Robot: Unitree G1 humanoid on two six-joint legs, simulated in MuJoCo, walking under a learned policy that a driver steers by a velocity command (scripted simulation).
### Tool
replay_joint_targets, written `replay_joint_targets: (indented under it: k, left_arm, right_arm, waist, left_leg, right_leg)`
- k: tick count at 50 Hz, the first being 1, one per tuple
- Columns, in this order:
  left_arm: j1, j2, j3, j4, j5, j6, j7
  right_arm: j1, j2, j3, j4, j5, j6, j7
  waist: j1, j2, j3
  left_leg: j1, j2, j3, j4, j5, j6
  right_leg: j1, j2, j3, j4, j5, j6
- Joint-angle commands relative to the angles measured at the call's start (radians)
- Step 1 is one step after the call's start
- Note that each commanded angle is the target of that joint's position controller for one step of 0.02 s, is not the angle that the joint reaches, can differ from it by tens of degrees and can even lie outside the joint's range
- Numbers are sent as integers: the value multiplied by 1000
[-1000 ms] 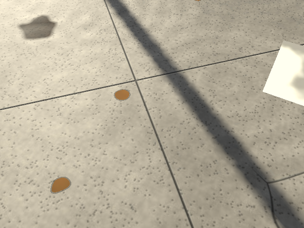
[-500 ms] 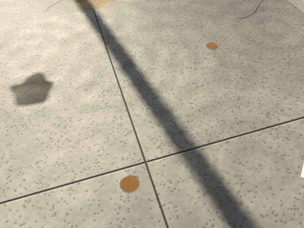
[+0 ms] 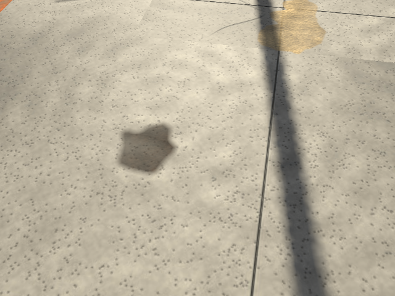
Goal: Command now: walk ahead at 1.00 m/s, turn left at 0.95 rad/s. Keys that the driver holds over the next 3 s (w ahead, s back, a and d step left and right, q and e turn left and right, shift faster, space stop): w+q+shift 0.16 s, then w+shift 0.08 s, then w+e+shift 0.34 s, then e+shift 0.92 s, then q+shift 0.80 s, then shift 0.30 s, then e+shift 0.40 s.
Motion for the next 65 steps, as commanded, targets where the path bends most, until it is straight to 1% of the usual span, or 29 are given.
replay_joint_targets:
  k: [1,6,9,10,11,12,13,14,15,17,22,29,32,33,34,35,36,37,39,44,48,51,52,54,55,56,58,60,65]
  left_arm:
    - [-28,13,-8,-22,-12,-35,-12]
    - [27,102,8,11,-9,-39,-4]
    - [38,195,29,-3,-5,1,19]
    - [-3,202,29,-22,1,13,21]
    - [-7,177,28,-21,10,22,10]
    - [30,23,-11,-65,25,16,0]
    - [93,71,-12,-156,-19,3,0]
    - [-19,120,-9,-147,-19,-7,3]
    - [-29,107,-14,-135,-26,-6,1]
    - [7,65,-26,-87,-4,27,-11]
    - [-148,-3,-32,-112,-23,68,-46]
    - [-253,0,-32,-116,-27,46,-81]
    - [109,87,5,-13,-1,49,-67]
    - [279,118,27,31,8,48,-50]
    - [247,180,46,43,-4,55,-29]
    - [212,304,82,9,4,60,-32]
    - [104,200,63,-103,-35,36,-41]
    - [12,157,53,-126,-52,26,-41]
    - [-119,123,43,-167,-60,17,-39]
    - [-122,149,61,-169,-61,58,13]
    - [-71,148,76,-163,-84,126,60]
    - [-120,91,69,-202,-59,135,64]
    - [-170,71,62,-226,-56,133,57]
    - [-56,-41,19,-253,-26,127,35]
    - [101,62,31,-257,-51,118,-3]
    - [22,158,57,-219,-66,128,-10]
    - [-115,174,66,-236,-62,158,5]
    - [-144,107,44,-266,-56,164,11]
    - [-154,64,28,-277,-56,151,4]
  right_arm:
    - [-96,71,45,-150,-5,1,32]
    - [-218,46,60,-178,-1,-4,56]
    - [20,-22,32,-99,-6,-13,35]
    - [238,-64,7,-28,-10,-16,18]
    - [336,-105,-22,28,-3,-15,-9]
    - [252,-195,-38,14,6,-5,-32]
    - [232,-235,-47,-41,-8,3,-40]
    - [226,-171,-42,-40,-6,0,-52]
    - [179,-123,-28,-18,-6,-13,-62]
    - [123,-55,-2,-2,-12,-58,-65]
    - [155,-1,14,67,7,-127,-36]
    - [209,-50,17,98,17,-148,-63]
    - [148,-106,0,70,-8,-93,-100]
    - [87,-112,-3,54,3,-87,-99]
    - [115,36,32,31,-13,-102,-72]
    - [212,54,44,-36,37,-104,-75]
    - [134,-27,52,-79,34,-144,-55]
    - [50,-31,44,-119,55,-156,-51]
    - [30,-40,35,-119,32,-140,-57]
    - [-58,34,52,-170,4,-96,-80]
    - [-170,27,44,-203,37,-86,-74]
    - [-169,-11,22,-194,35,-100,-64]
    - [-81,-16,13,-164,26,-108,-68]
    - [42,-29,18,-162,-16,-91,-86]
    - [27,-64,-1,-147,-2,-76,-89]
    - [-53,2,1,-192,4,-67,-102]
    - [-94,39,19,-206,7,-36,-112]
    - [-115,-1,4,-183,3,-22,-113]
    - [-96,-38,-26,-138,10,-16,-104]
  waist:
    - [-53,-161,66]
    - [-54,-96,121]
    - [-197,-163,-37]
    - [-291,-166,-124]
    - [-304,-70,-147]
    - [-165,167,-122]
    - [-134,169,-385]
    - [-161,-22,-260]
    - [-104,-82,-79]
    - [-16,-179,11]
    - [-17,-67,152]
    - [-32,-9,65]
    - [144,39,-115]
    - [240,7,-156]
    - [125,-232,-135]
    - [64,-358,-357]
    - [101,-135,-434]
    - [46,-41,-248]
    - [-60,88,-33]
    - [-60,-28,-38]
    - [4,-127,-147]
    - [-11,-191,-112]
    - [-61,-184,-143]
    - [-28,111,-336]
    - [52,266,-456]
    - [-6,128,-358]
    - [-29,-26,-181]
    - [-13,-7,-67]
    - [-16,64,-156]
  left_leg:
    - [-150,75,-40,-85,133,-2]
    - [108,-41,165,-463,285,58]
    - [419,-141,162,-496,159,113]
    - [672,-145,90,-539,135,153]
    - [879,-107,-11,-625,89,182]
    - [946,93,-306,-586,244,191]
    - [1154,286,-736,-825,54,357]
    - [1026,273,-746,-959,-100,311]
    - [826,258,-632,-995,-78,274]
    - [530,209,-446,-1020,77,230]
    - [390,84,-74,-1168,287,103]
    - [716,96,171,-1138,1072,-39]
    - [740,124,178,-543,1414,-84]
    - [598,85,181,-184,1157,-96]
    - [244,-88,144,186,-157,-110]
    - [-92,-181,-26,537,-352,-155]
    - [-91,-129,-223,453,-277,-126]
    - [-117,-91,-213,315,-221,-103]
    - [-24,-36,-175,152,-166,-123]
    - [168,-96,-75,-396,11,-195]
    - [282,-181,-89,-694,273,-197]
    - [328,-146,-159,-829,353,-174]
    - [433,-102,-169,-921,467,-150]
    - [908,299,-544,-791,1068,84]
    - [937,526,-817,-809,805,260]
    - [828,414,-712,-839,555,245]
    - [600,249,-446,-885,312,130]
    - [417,180,-302,-943,334,109]
    - [453,233,-162,-968,410,145]
  right_leg:
    - [25,-237,95,-233,391,-81]
    - [30,-171,-126,-230,936,-36]
    - [91,-227,-110,160,1377,-32]
    - [-10,-241,-83,416,1325,-52]
    - [-199,-140,-88,783,703,-49]
    - [-475,-5,-56,1185,-222,-37]
    - [-669,13,168,1303,-175,-34]
    - [-728,-30,190,1254,-63,-36]
    - [-716,-73,177,1170,-16,-40]
    - [-549,-119,217,1043,-22,-36]
    - [-562,-124,214,666,186,-56]
    - [-382,38,-6,256,492,-157]
    - [-57,162,-28,229,325,-192]
    - [127,116,70,134,379,-239]
    - [347,-52,246,263,763,-287]
    - [632,-279,767,178,993,-537]
    - [597,-258,875,35,603,-488]
    - [407,-225,822,-49,411,-450]
    - [36,-160,697,-111,538,-403]
    - [-234,67,428,-28,921,-259]
    - [-188,121,483,68,659,-94]
    - [-138,122,583,165,430,-69]
    - [-133,147,565,286,381,-53]
    - [-443,281,392,741,-467,9]
    - [-517,155,375,965,-430,35]
    - [-543,87,337,1021,-316,63]
    - [-550,44,276,1006,-166,81]
    - [-496,10,219,879,-125,67]
    - [-405,-64,186,660,-50,43]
